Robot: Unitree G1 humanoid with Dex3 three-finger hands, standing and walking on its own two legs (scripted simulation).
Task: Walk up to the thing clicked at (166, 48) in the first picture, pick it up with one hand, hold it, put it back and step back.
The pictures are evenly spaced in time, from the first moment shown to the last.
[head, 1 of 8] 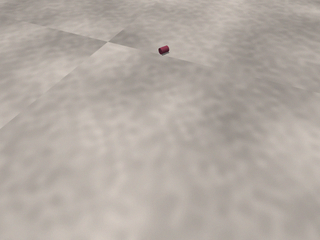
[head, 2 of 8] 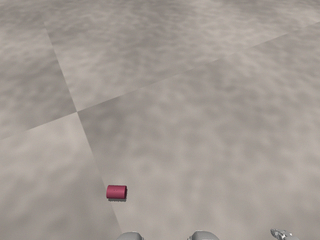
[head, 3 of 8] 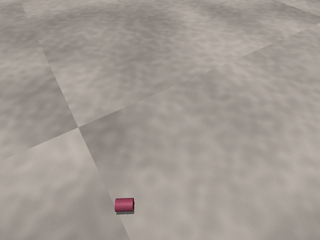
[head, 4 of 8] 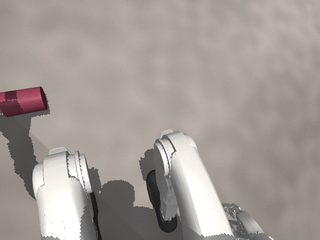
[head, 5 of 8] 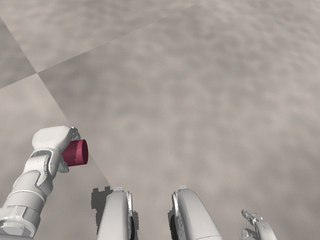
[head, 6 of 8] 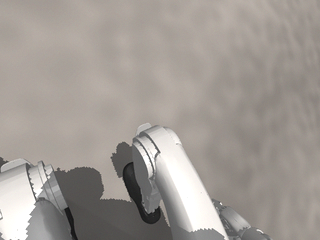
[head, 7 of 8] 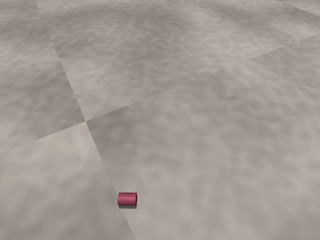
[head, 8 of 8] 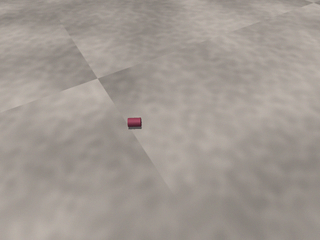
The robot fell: no
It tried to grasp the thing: yes
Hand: left
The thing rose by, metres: 0.66
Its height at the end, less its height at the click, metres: +0.00
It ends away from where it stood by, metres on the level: 0.01
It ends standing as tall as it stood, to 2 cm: yes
